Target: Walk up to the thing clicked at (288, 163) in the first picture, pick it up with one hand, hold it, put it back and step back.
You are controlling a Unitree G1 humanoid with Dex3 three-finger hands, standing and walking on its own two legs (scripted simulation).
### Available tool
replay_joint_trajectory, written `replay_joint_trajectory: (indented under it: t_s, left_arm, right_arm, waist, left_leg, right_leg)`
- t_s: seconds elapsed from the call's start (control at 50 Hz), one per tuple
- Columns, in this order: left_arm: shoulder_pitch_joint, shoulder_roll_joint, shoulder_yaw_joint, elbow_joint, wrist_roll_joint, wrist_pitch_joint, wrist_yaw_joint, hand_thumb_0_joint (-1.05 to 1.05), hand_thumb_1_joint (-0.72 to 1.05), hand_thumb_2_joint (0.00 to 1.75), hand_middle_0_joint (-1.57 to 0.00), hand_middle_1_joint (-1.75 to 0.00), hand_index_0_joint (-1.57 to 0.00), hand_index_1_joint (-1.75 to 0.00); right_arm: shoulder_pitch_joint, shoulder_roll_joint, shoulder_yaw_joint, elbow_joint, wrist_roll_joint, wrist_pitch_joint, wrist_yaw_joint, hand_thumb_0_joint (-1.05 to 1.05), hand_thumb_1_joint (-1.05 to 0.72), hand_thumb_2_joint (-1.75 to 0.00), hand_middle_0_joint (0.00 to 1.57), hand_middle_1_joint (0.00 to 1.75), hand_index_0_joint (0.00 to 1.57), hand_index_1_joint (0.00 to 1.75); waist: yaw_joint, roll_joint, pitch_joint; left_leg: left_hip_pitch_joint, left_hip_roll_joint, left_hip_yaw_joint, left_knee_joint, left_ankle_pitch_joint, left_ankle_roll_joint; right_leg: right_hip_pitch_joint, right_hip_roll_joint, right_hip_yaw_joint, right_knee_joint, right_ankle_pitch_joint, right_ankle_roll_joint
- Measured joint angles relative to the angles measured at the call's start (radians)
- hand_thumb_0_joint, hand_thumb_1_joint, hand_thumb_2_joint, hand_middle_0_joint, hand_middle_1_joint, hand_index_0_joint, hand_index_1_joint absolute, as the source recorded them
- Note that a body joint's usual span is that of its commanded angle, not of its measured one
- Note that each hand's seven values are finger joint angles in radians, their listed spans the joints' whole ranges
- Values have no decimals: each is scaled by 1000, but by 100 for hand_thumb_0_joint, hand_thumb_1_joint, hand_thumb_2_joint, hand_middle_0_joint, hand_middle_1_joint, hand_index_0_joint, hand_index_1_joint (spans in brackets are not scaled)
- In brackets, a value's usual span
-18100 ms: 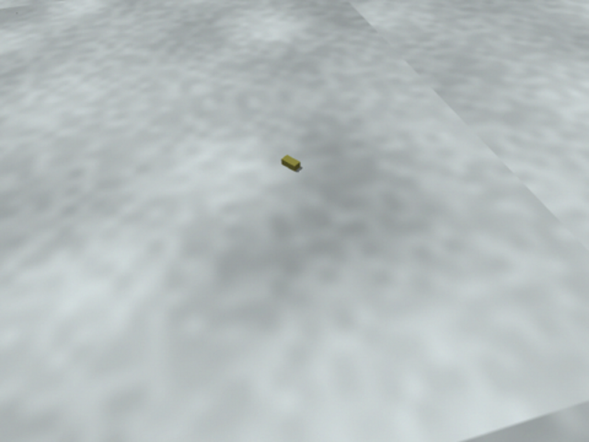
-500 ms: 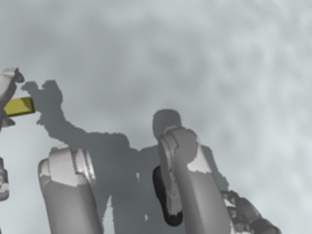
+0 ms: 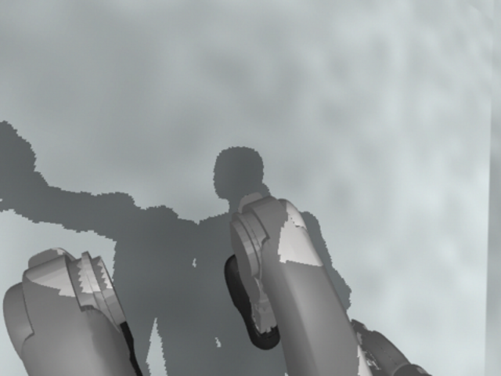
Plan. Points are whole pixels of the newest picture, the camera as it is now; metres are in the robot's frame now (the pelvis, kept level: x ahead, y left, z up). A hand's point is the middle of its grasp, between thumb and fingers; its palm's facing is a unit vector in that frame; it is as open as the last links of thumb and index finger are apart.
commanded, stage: rest palm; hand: left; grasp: from above
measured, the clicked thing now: out of the picture +0.44 +0.36 -0.29
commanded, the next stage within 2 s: close in 1.24 s
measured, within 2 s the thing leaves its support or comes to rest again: neither
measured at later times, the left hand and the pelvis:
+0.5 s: hand out of the picture +0.42 +0.34 -0.25, palm faces -0.44 -0.14 -0.89, open 13.8 cm; pelvis +0.00 +0.00 -0.01, yaw -2 degrees
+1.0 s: hand out of the picture +0.43 +0.34 -0.26, palm faces -0.44 -0.13 -0.89, open 14.1 cm; pelvis +0.00 +0.01 -0.01, yaw -3 degrees
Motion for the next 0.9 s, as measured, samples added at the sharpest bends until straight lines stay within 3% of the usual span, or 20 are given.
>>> replay_joint_trajectory:
  t_s: [0.12, 0.32, 0.44, 0.56, 0.7, 0.9]
  left_arm:
    - [34, 14, 37, -22, 18, -47, 34, 0, -37, 86, -22, -86, -22, -86]
    - [28, 33, 21, 27, 48, -33, 128, 0, -42, 91, -19, -86, -18, -87]
    - [6, 36, -2, 54, 28, -7, 129, 0, -44, 92, -18, -87, -16, -88]
    - [7, 49, 5, 65, 13, 0, 112, 0, -45, 92, -16, -90, -15, -90]
    - [25, 66, 17, 58, 16, -21, 106, 0, -47, 93, -14, -93, -13, -93]
    - [30, 76, 12, 59, 37, -38, 146, 0, -49, 96, -12, -94, -11, -95]
  right_arm:
    - [-27, -8, 24, -14, -18, -3, 11, 0, -90, -89, 20, 30, 20, 30]
    - [-102, -28, 30, -21, -55, -27, 35, 0, -90, -89, 20, 30, 20, 30]
    - [-113, -30, 32, -21, -59, -50, 45, 0, -90, -89, 20, 30, 20, 30]
    - [-106, -23, 42, -29, -57, -59, 48, 0, -91, -90, 20, 30, 20, 30]
    - [-94, -22, 64, -31, -60, -57, 55, 0, -91, -90, 20, 30, 20, 30]
    - [-101, -36, 74, -28, -77, -61, 65, 0, -90, -90, 20, 30, 20, 30]
  waist:
    - [-1, -22, 20]
    - [4, -47, 29]
    - [5, -48, 29]
    - [-2, -49, 34]
    - [-8, -59, 48]
    - [-10, -66, 62]
  left_leg:
    - [17, 1, -21, 13, -22, -10]
    - [13, 1, -35, 39, -21, -8]
    - [5, -3, -37, 50, -19, -2]
    - [8, -1, -40, 52, -29, 3]
    - [19, -1, -48, 55, -40, 3]
    - [19, 1, -60, 67, -40, 5]
  right_leg:
    - [17, 4, -16, 3, -13, -2]
    - [15, 12, -23, 18, -5, 2]
    - [15, 12, -24, 24, -6, 1]
    - [24, 14, -28, 17, -14, 4]
    - [40, 13, -35, 13, -22, 4]
    - [41, 18, -44, 15, -14, 4]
